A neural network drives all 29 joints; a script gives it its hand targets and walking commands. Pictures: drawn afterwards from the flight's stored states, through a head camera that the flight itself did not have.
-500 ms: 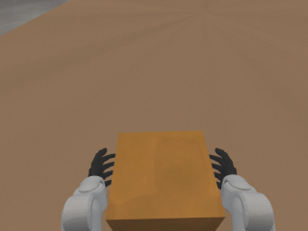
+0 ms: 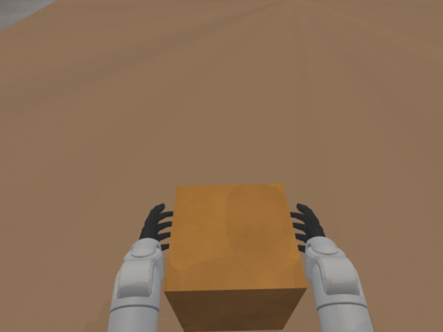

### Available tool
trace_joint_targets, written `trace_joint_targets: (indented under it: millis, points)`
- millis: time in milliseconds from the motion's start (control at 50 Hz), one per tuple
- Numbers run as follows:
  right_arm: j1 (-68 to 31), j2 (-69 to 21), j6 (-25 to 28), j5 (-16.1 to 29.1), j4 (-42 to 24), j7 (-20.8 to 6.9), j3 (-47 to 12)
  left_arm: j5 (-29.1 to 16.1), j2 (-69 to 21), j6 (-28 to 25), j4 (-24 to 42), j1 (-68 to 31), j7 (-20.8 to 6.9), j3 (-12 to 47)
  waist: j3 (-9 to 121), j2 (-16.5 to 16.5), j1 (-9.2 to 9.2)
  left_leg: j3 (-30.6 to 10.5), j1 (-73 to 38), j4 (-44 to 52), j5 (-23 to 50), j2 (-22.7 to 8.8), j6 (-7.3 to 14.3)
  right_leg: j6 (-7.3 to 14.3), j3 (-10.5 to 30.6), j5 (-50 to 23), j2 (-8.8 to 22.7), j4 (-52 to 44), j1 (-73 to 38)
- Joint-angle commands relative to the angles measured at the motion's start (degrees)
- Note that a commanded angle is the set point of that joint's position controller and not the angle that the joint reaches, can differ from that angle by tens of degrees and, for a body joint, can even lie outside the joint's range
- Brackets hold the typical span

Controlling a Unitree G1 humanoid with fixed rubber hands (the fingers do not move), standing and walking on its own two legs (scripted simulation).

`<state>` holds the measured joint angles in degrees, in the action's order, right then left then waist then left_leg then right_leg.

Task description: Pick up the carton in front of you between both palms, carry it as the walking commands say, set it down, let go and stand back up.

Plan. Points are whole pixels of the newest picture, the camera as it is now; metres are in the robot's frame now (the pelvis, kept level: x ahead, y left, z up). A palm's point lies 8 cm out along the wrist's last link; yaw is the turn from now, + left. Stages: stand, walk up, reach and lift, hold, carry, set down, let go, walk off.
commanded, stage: carry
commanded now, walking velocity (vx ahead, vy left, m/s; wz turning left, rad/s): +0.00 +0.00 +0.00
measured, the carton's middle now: (231, 260) +0.28 +0.00 -0.05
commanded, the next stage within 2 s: hold in 0.50 s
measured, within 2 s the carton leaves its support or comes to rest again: neither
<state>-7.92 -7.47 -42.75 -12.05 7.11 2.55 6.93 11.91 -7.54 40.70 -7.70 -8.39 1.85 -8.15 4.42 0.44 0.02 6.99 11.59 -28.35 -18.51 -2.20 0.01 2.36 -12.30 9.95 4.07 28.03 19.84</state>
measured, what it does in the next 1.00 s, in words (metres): stands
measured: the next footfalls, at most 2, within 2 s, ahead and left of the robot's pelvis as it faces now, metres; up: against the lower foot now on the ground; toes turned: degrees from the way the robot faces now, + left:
none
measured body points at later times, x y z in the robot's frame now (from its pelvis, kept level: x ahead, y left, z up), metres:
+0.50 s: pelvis +0.00 +0.00 +0.00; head -0.01 -0.01 +0.45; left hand +0.30 +0.15 +0.03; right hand +0.30 -0.15 +0.02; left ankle -0.04 +0.11 -0.74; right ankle +0.05 -0.10 -0.74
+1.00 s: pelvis -0.04 +0.00 +0.00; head -0.07 -0.01 +0.45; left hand +0.25 +0.16 +0.04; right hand +0.25 -0.14 +0.03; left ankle -0.04 +0.12 -0.74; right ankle +0.05 -0.10 -0.74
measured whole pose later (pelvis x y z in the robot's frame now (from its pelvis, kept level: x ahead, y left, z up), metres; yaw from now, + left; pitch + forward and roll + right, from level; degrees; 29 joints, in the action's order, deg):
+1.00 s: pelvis -0.04 +0.00 +0.00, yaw +2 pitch -10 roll +0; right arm -9.7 -7.7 -42.5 -13.7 7.2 2.4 8.4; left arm 12.5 -8.1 37.3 -12.6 -11.8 0.0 -10.5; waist -5.6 2.7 -0.2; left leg -1.0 1.5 -26.9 -15.9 0.6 1.0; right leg 1.3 -3.9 6.1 0.2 23.4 7.7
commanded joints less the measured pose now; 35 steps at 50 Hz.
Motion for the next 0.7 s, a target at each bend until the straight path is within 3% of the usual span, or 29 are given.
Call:
trace_joint_targets:
  millis: [0, 140, 240, 480, 500, 520, 540, 560, 600, 640, 680]
  points:
    - [-27.5, -40.2, 7.1, 11.4, -4.3, -10.8, -28.4, -10.7, -41.3, -4.9, 1.4, -23.8, -10.6, 27.7, 12.8, -0.6, 0.01, -5.3, 2.2, 5.2, 7.4, -6.0, 1.3, -0.3, 7.9, -8.8, 6.5, -3.1, -11.0]
    - [-28.3, -48.8, 5.2, 14.3, -7.5, -12.6, -33.9, -13.4, -49.8, -3.0, 4.6, -24.5, -12.5, 33.2, 15.3, -0.6, -0.11, -5.3, 0.8, 3.8, 10.8, -6.3, 1.1, -0.2, 7.8, -12.2, 6.7, -2.0, -11.9]
    - [-25.8, -47.9, 2.6, 13.1, -6.6, -12.7, -31.6, -12.1, -48.9, -0.5, 3.6, -21.8, -12.5, 30.9, 14.7, -0.5, -0.04, -5.1, 1.0, 3.2, 12.3, -6.3, 1.0, -0.2, 7.7, -13.8, 6.7, -1.6, -11.5]
    - [-28.0, -49.2, 2.6, 13.6, -6.9, -13.1, -32.0, -12.8, -50.3, -0.5, 3.9, -24.5, -13.0, 31.3, 13.8, -0.4, 0.01, -5.2, 1.4, 3.9, 10.4, -6.3, 1.1, -0.2, 7.9, -11.6, 6.5, -2.1, -11.1]
    - [-21.8, -49.2, 2.5, 14.1, -8.0, -13.0, -31.5, -12.0, -51.5, -0.9, 3.7, -18.9, -13.1, 29.5, 9.0, 3.6, -0.25, -12.9, 3.8, 7.8, 24.8, 6.8, 1.7, -0.1, 17.2, -28.8, -7.5, -3.1, -29.5]
    - [-23.2, -48.0, 3.4, 13.4, -9.2, -12.4, -31.5, -11.3, -49.6, -2.0, 4.8, -20.2, -12.5, 28.8, 11.9, 1.7, 0.62, -14.2, 6.0, 7.9, 28.0, 5.7, 1.7, -0.1, 18.7, -33.8, -7.0, -2.6, -34.8]
    - [-21.5, -46.6, 3.6, 12.0, -9.2, -11.8, -30.0, -10.5, -47.7, -2.1, 4.6, -18.7, -12.4, 28.0, 12.0, -0.1, 0.23, -14.1, 4.6, 8.7, 25.3, 5.8, 1.9, -0.5, 18.5, -31.8, -6.8, -3.1, -36.4]
    - [-22.5, -45.2, 3.9, 11.5, -10.1, -11.6, -29.7, -9.6, -47.3, -2.4, 4.1, -18.5, -12.1, 27.3, 11.0, 2.6, 0.71, -13.6, 4.2, 10.1, 22.5, 6.1, 1.9, -0.8, 17.9, -28.9, -7.0, -3.2, -36.1]
    - [-23.4, -45.7, 4.1, 11.9, -9.5, -11.4, -30.0, -9.8, -46.7, -3.0, 3.0, -19.5, -11.8, 26.6, 10.2, 0.7, 0.54, -14.0, 3.0, 9.8, 24.3, 6.1, 1.8, -1.3, 18.0, -28.2, -7.7, -4.0, -35.8]
    - [-23.1, -45.0, 4.4, 11.3, -9.3, -11.0, -29.9, -10.0, -45.9, -3.7, 2.9, -20.1, -11.7, 26.4, 10.0, -1.1, 0.45, -14.1, 3.4, 10.4, 20.0, 6.2, 2.5, -1.3, 18.3, -24.9, -7.4, -4.6, -36.9]
    - [-23.4, -44.2, 4.5, 10.6, -9.0, -10.6, -29.1, -9.9, -45.3, -4.0, 2.1, -21.1, -11.8, 26.0, 8.4, -0.8, 0.01, -14.4, 5.1, 11.2, 16.6, 5.6, 3.0, -0.9, 18.1, -20.8, -7.3, -4.7, -37.2]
